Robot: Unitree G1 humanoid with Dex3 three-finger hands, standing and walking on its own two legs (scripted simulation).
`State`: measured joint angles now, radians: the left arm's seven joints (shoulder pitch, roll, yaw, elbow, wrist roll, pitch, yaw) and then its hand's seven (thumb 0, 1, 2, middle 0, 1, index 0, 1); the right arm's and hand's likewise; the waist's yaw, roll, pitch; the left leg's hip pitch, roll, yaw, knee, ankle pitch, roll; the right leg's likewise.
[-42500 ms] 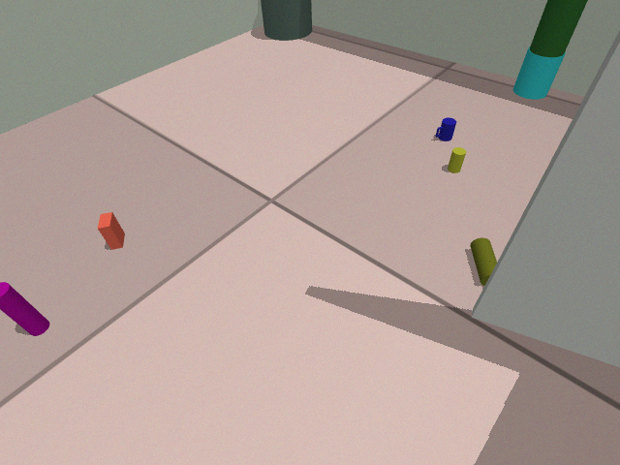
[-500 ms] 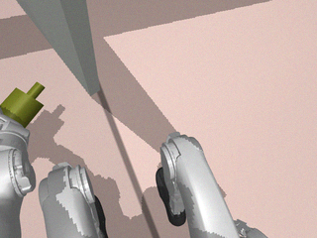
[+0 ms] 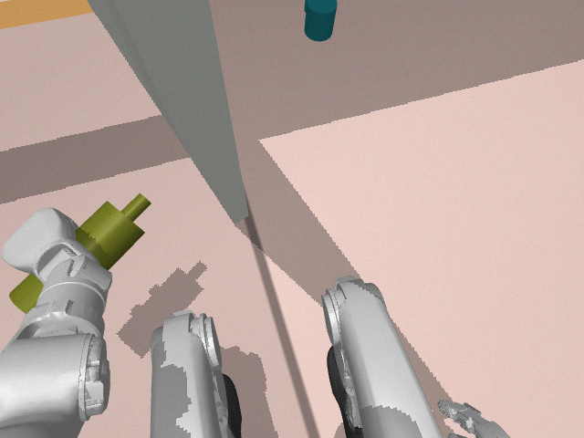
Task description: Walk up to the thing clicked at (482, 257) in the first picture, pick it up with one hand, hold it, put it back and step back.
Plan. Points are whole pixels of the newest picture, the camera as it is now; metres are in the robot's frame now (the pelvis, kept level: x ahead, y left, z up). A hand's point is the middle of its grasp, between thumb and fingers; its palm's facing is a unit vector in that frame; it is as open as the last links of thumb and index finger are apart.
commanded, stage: lift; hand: left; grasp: from above
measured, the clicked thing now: (93, 250) +0.45 +0.28 -0.15
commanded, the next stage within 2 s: hold in 1.14 s
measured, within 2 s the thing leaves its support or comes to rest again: neither
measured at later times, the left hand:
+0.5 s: hand out of the picture +0.39 +0.25 +0.11, palm faces -0.26 -0.33 -0.91, open 9.9 cm
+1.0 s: hand out of the picture +0.39 +0.24 +0.22, palm faces -0.29 -0.34 -0.89, open 10.1 cm
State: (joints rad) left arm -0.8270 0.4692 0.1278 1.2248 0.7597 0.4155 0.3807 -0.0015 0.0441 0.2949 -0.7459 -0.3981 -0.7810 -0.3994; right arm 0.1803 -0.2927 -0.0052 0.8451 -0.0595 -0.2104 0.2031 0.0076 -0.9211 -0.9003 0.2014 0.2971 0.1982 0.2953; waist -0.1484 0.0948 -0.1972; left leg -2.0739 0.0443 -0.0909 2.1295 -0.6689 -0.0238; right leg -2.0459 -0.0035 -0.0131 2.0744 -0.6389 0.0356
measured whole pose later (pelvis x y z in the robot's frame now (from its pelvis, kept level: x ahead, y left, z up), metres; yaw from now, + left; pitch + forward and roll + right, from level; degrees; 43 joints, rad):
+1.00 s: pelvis +0.08 -0.01 +0.31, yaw +3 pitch +14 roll +0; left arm -0.51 0.23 -0.13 0.99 0.65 0.62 0.33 -0.01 0.03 0.36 -0.69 -0.49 -0.72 -0.49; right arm 0.26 -0.25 0.01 0.87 0.04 -0.14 -0.05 0.01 -0.90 -0.90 0.20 0.30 0.20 0.30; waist -0.08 0.04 -0.12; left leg -0.74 0.06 -0.01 0.92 -0.42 -0.04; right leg -0.74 -0.01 -0.02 0.91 -0.42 0.00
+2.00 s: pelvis +0.09 +0.00 +0.35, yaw +3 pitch +4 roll +0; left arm -0.48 0.18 -0.21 0.90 0.67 0.72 0.26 -0.01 -0.03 0.50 -0.69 -0.49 -0.69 -0.54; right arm 0.20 -0.26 0.03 0.82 0.05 -0.13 0.06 0.01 -0.91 -0.90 0.20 0.30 0.20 0.30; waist -0.01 0.03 -0.06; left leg -0.36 0.04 0.02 0.58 -0.29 -0.02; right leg -0.37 -0.03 0.00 0.60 -0.29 0.02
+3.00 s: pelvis +0.09 +0.00 +0.35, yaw +4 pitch +3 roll +0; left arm -0.41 0.18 -0.25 0.73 0.70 0.80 0.17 -0.01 -0.03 0.47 -0.73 -0.43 -0.73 -0.50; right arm 0.14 -0.26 0.04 0.80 0.04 -0.14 0.06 0.01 -0.92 -0.90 0.20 0.30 0.20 0.30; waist 0.02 0.05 -0.04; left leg -0.32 0.03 0.01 0.56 -0.29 -0.02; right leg -0.33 -0.03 -0.01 0.58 -0.30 0.02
